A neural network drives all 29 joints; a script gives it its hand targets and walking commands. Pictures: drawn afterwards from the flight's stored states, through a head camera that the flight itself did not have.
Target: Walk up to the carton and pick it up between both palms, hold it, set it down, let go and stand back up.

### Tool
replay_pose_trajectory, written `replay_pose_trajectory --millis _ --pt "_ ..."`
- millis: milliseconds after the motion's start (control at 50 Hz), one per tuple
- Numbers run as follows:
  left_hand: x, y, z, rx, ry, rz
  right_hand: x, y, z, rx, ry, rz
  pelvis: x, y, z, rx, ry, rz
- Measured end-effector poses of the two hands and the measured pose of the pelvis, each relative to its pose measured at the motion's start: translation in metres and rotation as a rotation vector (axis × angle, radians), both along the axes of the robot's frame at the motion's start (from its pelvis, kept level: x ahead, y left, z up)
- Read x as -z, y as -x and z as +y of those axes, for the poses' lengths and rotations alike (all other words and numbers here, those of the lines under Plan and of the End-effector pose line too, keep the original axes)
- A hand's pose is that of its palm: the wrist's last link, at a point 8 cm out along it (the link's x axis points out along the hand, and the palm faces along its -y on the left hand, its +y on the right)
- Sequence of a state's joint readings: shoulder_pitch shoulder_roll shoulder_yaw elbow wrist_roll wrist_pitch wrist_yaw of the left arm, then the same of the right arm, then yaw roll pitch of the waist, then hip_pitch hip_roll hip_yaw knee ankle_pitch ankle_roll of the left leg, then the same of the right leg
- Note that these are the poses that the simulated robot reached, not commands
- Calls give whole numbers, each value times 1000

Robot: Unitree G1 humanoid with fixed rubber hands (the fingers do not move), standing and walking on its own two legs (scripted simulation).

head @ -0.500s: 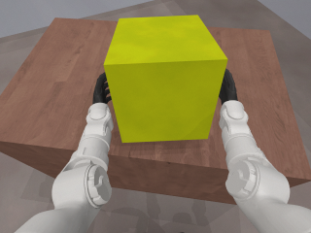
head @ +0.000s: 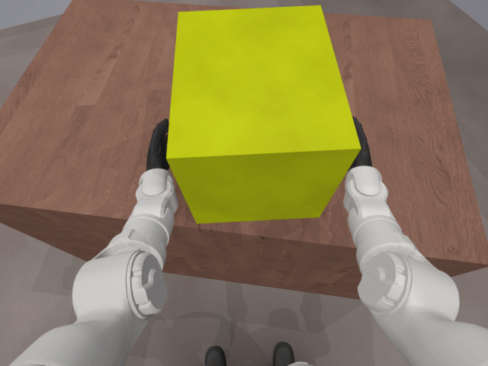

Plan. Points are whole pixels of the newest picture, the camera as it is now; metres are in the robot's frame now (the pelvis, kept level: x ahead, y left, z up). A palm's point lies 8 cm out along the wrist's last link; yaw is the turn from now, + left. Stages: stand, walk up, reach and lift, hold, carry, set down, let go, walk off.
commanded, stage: set down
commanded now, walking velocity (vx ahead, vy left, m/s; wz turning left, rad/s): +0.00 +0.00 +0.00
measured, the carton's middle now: (254, 122) +0.52 -0.01 +0.01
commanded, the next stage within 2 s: none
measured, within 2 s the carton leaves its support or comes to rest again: neither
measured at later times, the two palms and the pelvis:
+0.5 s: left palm (132, 115) +0.48 +0.18 +0.09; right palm (381, 104) +0.48 -0.20 +0.10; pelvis -0.01 +0.01 -0.02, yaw -3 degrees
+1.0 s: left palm (109, 126) +0.44 +0.20 +0.11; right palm (413, 108) +0.44 -0.23 +0.13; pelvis -0.05 -0.02 -0.02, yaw +1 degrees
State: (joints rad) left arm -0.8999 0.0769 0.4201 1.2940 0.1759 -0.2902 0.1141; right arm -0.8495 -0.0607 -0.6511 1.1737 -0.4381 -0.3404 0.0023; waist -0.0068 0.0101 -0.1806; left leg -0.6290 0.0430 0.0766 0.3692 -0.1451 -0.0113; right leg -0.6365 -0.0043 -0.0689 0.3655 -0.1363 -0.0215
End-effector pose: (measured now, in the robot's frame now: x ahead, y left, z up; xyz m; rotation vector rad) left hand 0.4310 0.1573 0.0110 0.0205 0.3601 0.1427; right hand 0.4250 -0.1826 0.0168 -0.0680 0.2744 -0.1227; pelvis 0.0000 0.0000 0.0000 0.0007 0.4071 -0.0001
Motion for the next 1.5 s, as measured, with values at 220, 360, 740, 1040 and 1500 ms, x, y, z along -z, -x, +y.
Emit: replay_pose_trajectory --millis 220,360,740,1040,1500 --pt "-5 -8 3 31 -21 6 -3 -8 -4 -38 -20 49 5 4 3 22 5 43" --pt "-40 -32 6 12 -8 -62 -29 -27 -4 -27 -45 23 13 5 6 37 12 106" --pt "-118 -31 53 -35 -26 -79 -146 -45 -62 48 -36 -50 9 25 -12 13 15 37" --pt "-96 -8 45 -25 -45 -31 -101 -14 -43 11 -70 54 19 48 -18 -19 7 43" --pt "-57 31 51 -29 -10 -11 -71 17 -61 20 -40 26 13 38 -14 -7 0 -56"
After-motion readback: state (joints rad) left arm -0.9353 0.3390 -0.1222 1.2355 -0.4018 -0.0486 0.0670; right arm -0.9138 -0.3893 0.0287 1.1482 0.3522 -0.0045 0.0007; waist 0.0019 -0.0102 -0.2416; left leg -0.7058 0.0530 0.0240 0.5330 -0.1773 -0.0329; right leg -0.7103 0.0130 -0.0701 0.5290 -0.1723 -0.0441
